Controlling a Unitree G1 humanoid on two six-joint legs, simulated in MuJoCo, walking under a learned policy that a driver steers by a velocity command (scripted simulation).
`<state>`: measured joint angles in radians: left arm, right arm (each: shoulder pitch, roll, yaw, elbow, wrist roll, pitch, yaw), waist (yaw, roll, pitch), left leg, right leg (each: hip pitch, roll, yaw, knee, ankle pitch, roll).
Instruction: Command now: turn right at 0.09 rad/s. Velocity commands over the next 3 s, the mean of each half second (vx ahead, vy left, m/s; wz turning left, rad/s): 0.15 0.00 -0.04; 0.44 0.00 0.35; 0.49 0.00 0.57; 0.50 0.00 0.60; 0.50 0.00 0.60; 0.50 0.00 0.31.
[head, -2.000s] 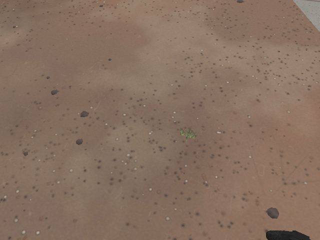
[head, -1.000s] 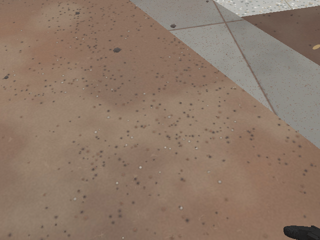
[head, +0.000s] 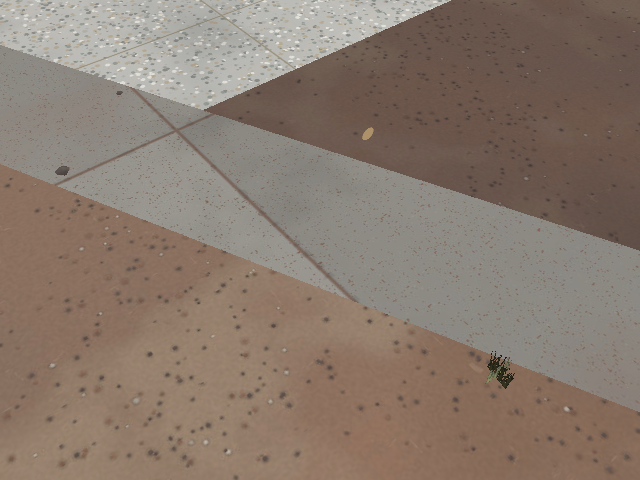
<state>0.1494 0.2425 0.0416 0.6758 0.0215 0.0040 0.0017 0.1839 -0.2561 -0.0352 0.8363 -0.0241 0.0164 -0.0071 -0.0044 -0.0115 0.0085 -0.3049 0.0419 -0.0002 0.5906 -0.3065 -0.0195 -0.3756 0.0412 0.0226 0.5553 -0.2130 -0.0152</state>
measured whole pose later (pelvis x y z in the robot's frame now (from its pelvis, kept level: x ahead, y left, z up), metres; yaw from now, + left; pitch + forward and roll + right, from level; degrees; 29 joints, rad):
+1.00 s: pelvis +0.35 +0.05 -0.01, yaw +13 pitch +2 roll +0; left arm 0.31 0.26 0.05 0.85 -0.02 -0.10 0.01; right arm 0.10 -0.29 -0.07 0.72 0.02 -0.06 0.04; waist 0.01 0.00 0.06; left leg -0.48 -0.10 0.04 0.60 -0.14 0.11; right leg -0.24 -0.02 0.01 1.22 -0.43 0.00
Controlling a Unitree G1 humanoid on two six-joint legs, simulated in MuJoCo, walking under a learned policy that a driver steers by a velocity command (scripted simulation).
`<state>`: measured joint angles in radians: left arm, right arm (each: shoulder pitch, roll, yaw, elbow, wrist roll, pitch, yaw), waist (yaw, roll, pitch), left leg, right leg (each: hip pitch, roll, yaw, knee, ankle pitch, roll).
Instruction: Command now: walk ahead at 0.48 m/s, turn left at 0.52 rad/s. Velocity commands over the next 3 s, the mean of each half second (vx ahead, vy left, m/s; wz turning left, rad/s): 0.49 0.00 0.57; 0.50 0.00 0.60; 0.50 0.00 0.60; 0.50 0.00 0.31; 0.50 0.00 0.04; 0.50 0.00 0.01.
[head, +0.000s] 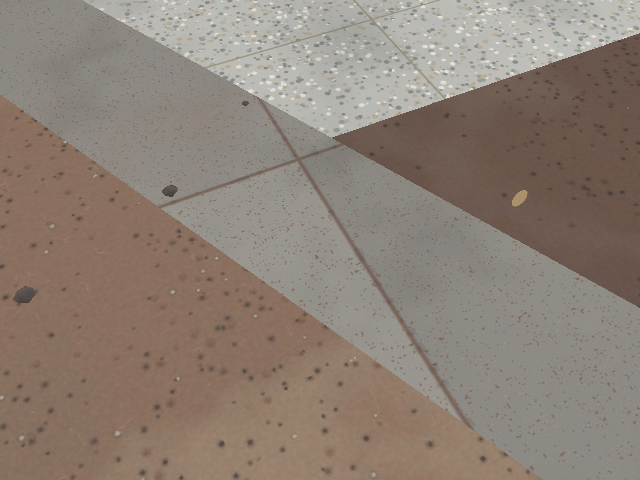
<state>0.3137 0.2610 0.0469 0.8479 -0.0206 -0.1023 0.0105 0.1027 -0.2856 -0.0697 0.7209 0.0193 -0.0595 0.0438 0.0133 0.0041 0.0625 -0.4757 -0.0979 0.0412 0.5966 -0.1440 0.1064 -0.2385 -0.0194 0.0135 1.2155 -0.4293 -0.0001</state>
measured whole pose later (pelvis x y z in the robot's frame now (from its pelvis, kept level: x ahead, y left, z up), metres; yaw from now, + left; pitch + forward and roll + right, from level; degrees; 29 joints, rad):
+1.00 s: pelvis +0.52 +0.12 +0.00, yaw +36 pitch +2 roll -1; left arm 0.28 0.31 0.06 0.80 -0.02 -0.09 0.00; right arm 0.14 -0.30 -0.07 0.60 0.02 -0.04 0.04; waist 0.03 0.00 0.07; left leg -0.47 -0.06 0.02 0.63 -0.19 0.09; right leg -0.27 -0.05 -0.01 1.16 -0.48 0.02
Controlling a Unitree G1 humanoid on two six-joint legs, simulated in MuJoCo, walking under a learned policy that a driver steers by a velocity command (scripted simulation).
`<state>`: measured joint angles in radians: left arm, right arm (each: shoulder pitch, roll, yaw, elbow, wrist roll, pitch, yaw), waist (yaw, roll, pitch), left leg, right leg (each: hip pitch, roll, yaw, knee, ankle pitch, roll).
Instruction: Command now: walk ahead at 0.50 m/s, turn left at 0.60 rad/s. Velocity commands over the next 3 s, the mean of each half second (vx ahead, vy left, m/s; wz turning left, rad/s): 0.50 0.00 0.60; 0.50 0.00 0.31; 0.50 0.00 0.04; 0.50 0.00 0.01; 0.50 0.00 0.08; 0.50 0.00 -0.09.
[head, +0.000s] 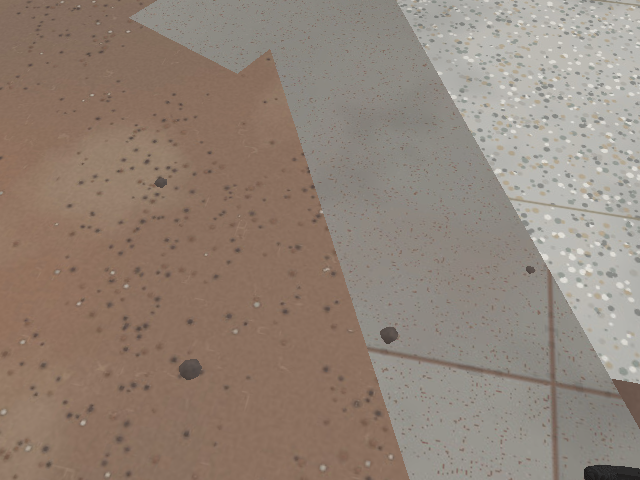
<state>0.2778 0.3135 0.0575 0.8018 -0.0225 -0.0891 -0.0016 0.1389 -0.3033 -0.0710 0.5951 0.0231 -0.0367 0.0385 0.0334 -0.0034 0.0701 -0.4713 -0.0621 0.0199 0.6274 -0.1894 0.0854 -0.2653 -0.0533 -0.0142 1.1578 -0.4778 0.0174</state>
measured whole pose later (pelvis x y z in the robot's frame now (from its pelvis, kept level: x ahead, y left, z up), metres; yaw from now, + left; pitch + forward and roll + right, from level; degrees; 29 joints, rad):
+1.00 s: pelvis +0.52 +0.12 +0.01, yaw +26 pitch +2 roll -1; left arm 0.32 0.31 0.04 0.86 -0.03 -0.08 -0.01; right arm 0.15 -0.27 -0.04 0.65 0.01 -0.06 0.03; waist 0.03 -0.02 0.04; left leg -0.39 -0.02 0.03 0.53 -0.16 0.06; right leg -0.32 -0.06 0.00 1.12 -0.43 -0.01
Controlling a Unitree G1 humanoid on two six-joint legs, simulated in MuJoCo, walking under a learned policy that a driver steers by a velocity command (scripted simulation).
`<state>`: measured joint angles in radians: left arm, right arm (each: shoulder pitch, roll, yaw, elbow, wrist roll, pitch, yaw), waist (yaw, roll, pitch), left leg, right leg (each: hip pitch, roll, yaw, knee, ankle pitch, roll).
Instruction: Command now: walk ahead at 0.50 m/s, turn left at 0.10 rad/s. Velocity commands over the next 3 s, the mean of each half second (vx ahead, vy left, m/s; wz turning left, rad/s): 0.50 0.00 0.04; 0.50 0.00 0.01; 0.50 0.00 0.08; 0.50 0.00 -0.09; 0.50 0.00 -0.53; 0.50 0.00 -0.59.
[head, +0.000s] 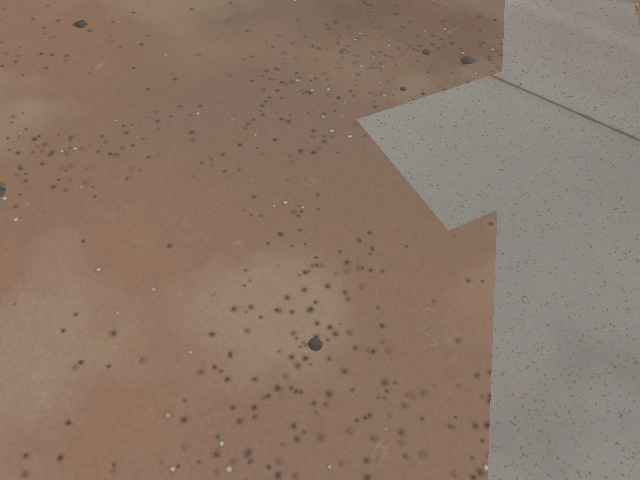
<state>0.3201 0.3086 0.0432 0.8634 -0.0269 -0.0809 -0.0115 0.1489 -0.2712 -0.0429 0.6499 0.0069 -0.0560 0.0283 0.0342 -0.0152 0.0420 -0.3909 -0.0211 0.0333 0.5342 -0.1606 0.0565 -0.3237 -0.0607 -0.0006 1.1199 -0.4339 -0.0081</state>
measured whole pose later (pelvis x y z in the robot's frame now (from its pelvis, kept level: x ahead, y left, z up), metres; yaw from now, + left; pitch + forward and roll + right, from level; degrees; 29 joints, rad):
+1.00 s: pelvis +0.56 -0.01 -0.01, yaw +0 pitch +2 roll -1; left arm 0.36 0.30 0.05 0.93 -0.01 -0.05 0.00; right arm 0.05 -0.26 -0.04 0.74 0.01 -0.09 0.03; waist 0.06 -0.01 0.03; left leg -0.48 0.01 0.03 0.55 -0.13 0.05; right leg -0.10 -0.01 0.01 0.73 -0.47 -0.01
